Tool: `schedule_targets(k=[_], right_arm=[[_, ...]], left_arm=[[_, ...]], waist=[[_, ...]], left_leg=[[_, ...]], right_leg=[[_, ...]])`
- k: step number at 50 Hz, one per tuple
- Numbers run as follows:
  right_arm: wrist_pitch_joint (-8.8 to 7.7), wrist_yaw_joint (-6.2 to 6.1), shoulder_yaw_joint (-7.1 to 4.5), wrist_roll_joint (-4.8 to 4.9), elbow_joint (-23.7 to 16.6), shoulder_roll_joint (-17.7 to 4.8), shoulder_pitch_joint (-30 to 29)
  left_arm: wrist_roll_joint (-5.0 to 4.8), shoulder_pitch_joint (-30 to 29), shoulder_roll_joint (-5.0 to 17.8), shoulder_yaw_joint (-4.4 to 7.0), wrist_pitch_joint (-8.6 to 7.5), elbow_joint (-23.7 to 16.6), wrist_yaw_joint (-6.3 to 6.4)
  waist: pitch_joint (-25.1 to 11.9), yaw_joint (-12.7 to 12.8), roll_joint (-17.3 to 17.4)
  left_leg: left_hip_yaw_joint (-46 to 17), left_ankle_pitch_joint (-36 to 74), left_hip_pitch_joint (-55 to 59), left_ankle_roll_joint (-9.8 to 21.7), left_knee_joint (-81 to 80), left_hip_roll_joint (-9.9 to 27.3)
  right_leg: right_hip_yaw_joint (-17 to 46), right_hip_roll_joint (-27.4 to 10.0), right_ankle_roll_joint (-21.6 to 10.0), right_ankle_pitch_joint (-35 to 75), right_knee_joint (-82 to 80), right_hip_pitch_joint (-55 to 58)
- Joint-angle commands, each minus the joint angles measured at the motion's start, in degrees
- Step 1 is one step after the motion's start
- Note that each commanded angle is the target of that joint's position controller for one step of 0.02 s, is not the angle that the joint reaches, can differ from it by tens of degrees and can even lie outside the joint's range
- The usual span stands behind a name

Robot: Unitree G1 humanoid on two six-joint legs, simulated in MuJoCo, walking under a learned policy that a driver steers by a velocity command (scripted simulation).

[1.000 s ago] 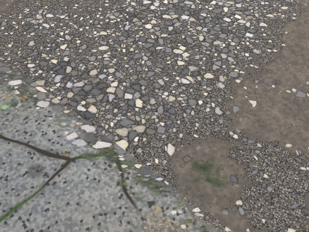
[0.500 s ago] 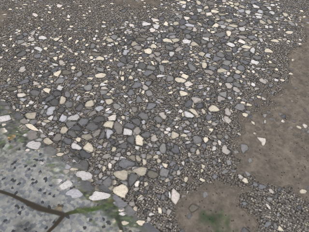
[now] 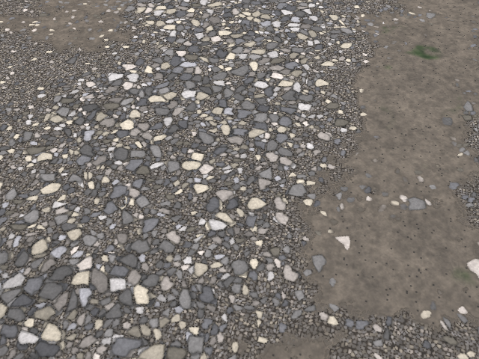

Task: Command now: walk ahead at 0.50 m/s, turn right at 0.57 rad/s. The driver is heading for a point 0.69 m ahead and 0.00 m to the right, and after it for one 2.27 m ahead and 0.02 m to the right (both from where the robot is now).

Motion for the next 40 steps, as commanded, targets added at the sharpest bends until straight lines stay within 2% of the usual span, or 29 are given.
schedule_targets(k=[1, 4, 6, 7, 8, 10, 11, 12, 13, 14, 16, 17, 18, 19, 20, 21, 22, 23, 24, 25, 26, 27, 28, 30, 33, 36, 38, 39, 40], right_arm=[[1.04, -0.67, -0.09, 0.73, -4.34, -3.67, 1.29], [2.09, 0.52, 1.48, 0.1, -7.02, -0.32, -3.89], [1.86, 1.38, 1.14, -1.03, -8.18, -2.38, -3.99], [1.25, 1.46, 1.32, -0.72, -8.85, -2.44, -7.29], [0.59, 1.4, 1.24, -1.22, -9.48, -3.4, -10.3], [0.09, 1.57, 1.49, -1.23, -10.93, -1.96, -17.97], [0.07, 2.1, 1.89, -1.04, -10.32, -1.58, -18.42], [0.33, 2.5, 2.5, -1.05, -11.37, -0.05, -18.81], [0.72, 2.67, 2.92, -0.77, -12.35, 1.3, -17.94], [1.07, 2.82, 2.81, -0.31, -12.06, 0.27, -15.8], [1.04, 2.0, 1.64, 0.11, -8.78, -4.37, -8.48], [-1.82, -0.33, -2.62, 9.25, -10.53, -9.13, -8.76], [-3.4, -0.74, -3.48, 9.68, -8.13, -10.6, -2.86], [-3.8, -0.4, -4.09, 7.9, -3.7, -10.13, 10.13], [-3.68, 0.47, -4.08, 5.82, 0.55, -9.82, 20.85], [-2.38, 1.32, -4.92, 5.76, 2.56, -11.91, 25.49], [-0.74, 1.27, -6.06, 7.29, 3.37, -13.91, 24.9], [-0.1, 0.29, -4.69, 7.03, 2.99, -8.03, 20.18], [-0.2, -0.43, -3.59, 5.75, 2.66, -5.74, 16.02], [-0.98, -0.48, -2.68, 4.37, 2.69, -5.76, 10.97], [-1.67, -0.02, -1.64, 4.01, 2.65, -3.81, 5.73], [-2.21, 0.1, -0.98, 4.3, 3.77, -1.47, 3.75], [-2.18, -0.47, -1.34, 4.38, 3.19, -3.01, 1.12], [-1.74, -1.75, -1.79, 3.71, 3.17, -6.03, 1.82], [-0.93, -2.21, -2.77, 5.81, 4.68, -9.47, 6.25], [0.26, -2.14, -2.99, 6.51, 5.55, -8.21, 8.97], [0.7, -1.87, -2.99, 5.93, 6.14, -7.42, 12.23], [0.1, -1.56, -2.62, 4.67, 6.81, -5.22, 18.24], [-0.07, -1.12, -0.68, 4.62, 7.64, -0.48, 22.81]], left_arm=[[0.04, -3.9, 5.44, 0.54, -2.58, -4.98, 0.01], [1.45, 3.07, 5.84, 0.34, -1.78, -2.72, -0.24], [1.27, 4.6, 5.5, -0.04, -1.58, -3.46, -0.13], [2.12, 9.54, 2.2, -0.83, -1.63, -0.84, 0.82], [1.05, 15.23, 1.88, -0.78, -1.5, 0.27, 2.21], [1.27, 22.87, 0.41, -1.24, -0.6, 3.09, 3.47], [0.96, 19.43, -0.72, -1.9, -0.16, 1.58, 2.98], [0.66, 15.72, 2.03, -1.94, 0.67, -0.18, 1.78], [1.87, 11.23, 4.79, -1.91, 1.06, -1.26, 0.14], [1.9, 9.16, 6.29, -1.65, 0.95, -2.32, -0.86], [-0.04, 9.75, 7.28, -1.18, 0.13, -2.83, -0.63], [-8.6, 7.11, 3.92, -0.4, 2.07, -3.15, 2.69], [-6.82, 7.15, 4.28, -0.88, 3.5, -1.71, 3.8], [-5.1, 7.21, 3.53, -1.08, 3.75, -1.37, 3.75], [-5.27, 16.05, -3.9, -2.37, 3.54, 0.4, 3.22], [-7.1, 21.22, -2.17, -2.85, 2.83, -1.1, 3.85], [-8.82, 16.81, 0.6, -2.94, 2.38, -5.17, 4.27], [-9.13, 6.29, 3.01, -2.28, 3.02, -7.97, 5.22], [-7.63, -3.77, 4.29, -1.78, 3.84, -10.49, 6.1], [-6.56, -6.18, 3.29, -1.82, 4.63, -12.43, 6.28], [-5.7, -5.12, 2.79, -1.43, 5.63, -12.83, 6.09], [-5.55, -4.76, 1.21, -1.52, 5.7, -12.82, 5.76], [-4.81, -4.02, 1.46, -1.42, 5.27, -13.95, 5.53], [-3.09, -6.81, 0.44, -1.43, 3.99, -13.48, 4.77], [-3.82, -12.58, -0.98, -2.04, 4.67, -15.25, 3.55], [-3.05, -18.85, 2.98, -1.01, 4.83, -17.45, 2.89], [-2.05, -15.14, 6.36, 0.37, 4.69, -16.1, 2.96], [-1.57, -11.95, 10.54, 1.45, 4.7, -15.65, 3.3], [-2.3, -6.92, 8.81, 1.31, 5.29, -14.06, 3.23]], waist=[[0.97, -2.98, -1.76], [-0.3, -1.65, -4.45], [-1.04, -1.97, -4.66], [0.91, 0.91, -3.32], [1.3, 4.59, -3.43], [3.04, 8.91, -5.41], [4.03, 8.57, -3.19], [3.26, 7.23, -3.41], [3.66, 4.12, -4.87], [4.26, 2.1, -4.18], [6.78, -0.27, -1.06], [3.85, -0.61, -3.26], [0.27, -3.91, -2.97], [-6.08, -7.47, -5.16], [-16.2, -7.06, 6.71], [-22.24, -7.57, 15.54], [-23.45, -8.25, 18.09], [-14.36, -8.62, 4.4], [-5.86, -8.95, -2.78], [-0.92, -5.46, -4.14], [4.5, -0.56, -4.03], [6.57, 1.1, 1.43], [6.6, 2.83, 2.62], [0.55, 1.58, 2.11], [-4.74, -0.67, 5.15], [-3.35, -2.96, 3.25], [-4.76, -2.48, 0.95], [-8.92, -4.12, -4.38], [-17.56, -2.84, -11.17]], left_leg=[[2.43, 9.1, -1.3, -2.52, -8.04, 0.01], [5.02, 18.62, 2.97, -3.35, -12.95, -0.32], [6.81, 16.78, 2.48, -3.03, -10.56, -1.52], [-1.22, 22.22, -10.76, -3.59, -15.09, 0.71], [-1.32, 24.67, -22.94, -3.77, -22.35, -0.23], [-0.55, 25.24, -32.22, -3.66, -27.82, -0.53], [-0.34, 35.05, -25.08, -2.47, -35.36, 0.69], [5.51, 38.58, -7.64, -1.49, -38.7, -1.71], [7.3, 39.47, 9.0, -1.07, -33.88, -2.45], [7.39, 36.09, 16.17, -1.76, -31.09, -2.32], [7.4, 30.2, 21.72, -2.6, -37.35, -2.56], [-1.42, 30.68, 17.53, 0.04, -50.21, -2.36], [2.62, 39.65, 21.23, 0.29, -54.43, -1.26], [1.83, 45.52, 36.58, 1.32, -47.89, 2.31], [-3.92, 64.03, 63.33, 7.27, -28.17, 11.77], [-20.42, 55.57, 71.83, 15.4, -28.65, 20.25], [-31.24, 19.41, 70.74, 19.85, -38.51, 24.56], [-29.86, -5.67, 60.54, 17.58, -47.13, 21.07], [-28.35, -4.88, 46.23, 17.06, -51.38, 20.92], [-28.5, 4.84, 31.67, 17.28, -52.11, 21.46], [-21.44, 8.38, 19.27, 14.6, -53.34, 17.47], [-13.62, 12.83, 12.65, 11.34, -53.15, 13.54], [-3.13, 16.17, 4.98, 8.94, -55.67, 6.67], [6.48, 28.13, 1.11, 7.9, -54.56, 0.44], [3.89, 32.78, 13.8, 8.51, -53.21, 5.2], [1.85, 28.49, 21.02, 6.43, -48.57, 6.58], [3.22, 22.12, 21.85, 3.26, -41.83, 2.4], [5.97, 12.08, 14.79, 0.09, -34.95, -1.86], [7.13, -6.03, 5.41, -2.45, -25.31, -3.33]], right_leg=[[18.25, -13.76, -9.38, 10.34, -13.83, -8.6], [15.78, -11.15, -6.99, 16.35, -7.63, -11.01], [18.26, -11.31, -7.5, 16.04, -3.4, -10.16], [23.3, -12.72, -7.84, 8.54, 1.03, 2.07], [24.52, -12.92, -7.84, 2.93, 5.15, 15.35], [29.68, -13.2, -7.93, -1.29, 11.16, 22.64], [27.63, -10.94, -7.23, -4.46, 13.66, 13.51], [24.77, -7.95, -6.92, -8.23, 10.67, -3.16], [25.98, -7.7, -7.34, -11.32, 8.63, -19.76], [27.81, -7.87, -7.2, -13.62, 9.51, -25.33], [28.66, -6.45, -4.4, -15.1, 17.57, -19.94], [27.57, -6.51, -2.13, 6.7, 23.4, -4.27], [22.95, -5.37, 0.22, 15.1, 36.58, 1.85], [19.36, -4.62, 1.57, 7.84, 50.79, -5.62], [14.48, 0.96, 4.6, -28.44, 71.61, -27.39], [13.57, 0.29, 7.61, -34.6, 90.78, -41.78], [10.24, -4.37, 8.41, -28.9, 93.59, -51.27], [6.1, -8.33, 8.28, -18.28, 86.21, -55.33], [4.69, -9.15, 8.09, -13.75, 86.11, -53.16], [6.94, -10.74, 7.87, -12.11, 82.6, -46.96], [10.07, -12.57, 6.92, -8.75, 71.34, -41.8], [11.3, -13.35, 6.26, -7.45, 65.63, -39.12], [7.84, -13.6, 7.07, -0.71, 49.0, -30.75], [1.44, -11.94, 8.92, 15.53, 24.59, -13.02], [2.91, -10.51, 10.37, 19.73, 11.76, -8.85], [2.13, -9.64, 7.45, 19.16, 3.05, -9.02], [2.8, -10.25, 5.15, 26.93, -1.91, -1.36], [7.88, -16.82, 1.96, 52.37, 2.63, 11.54], [15.86, -25.93, -5.55, 54.92, 3.96, 25.51]])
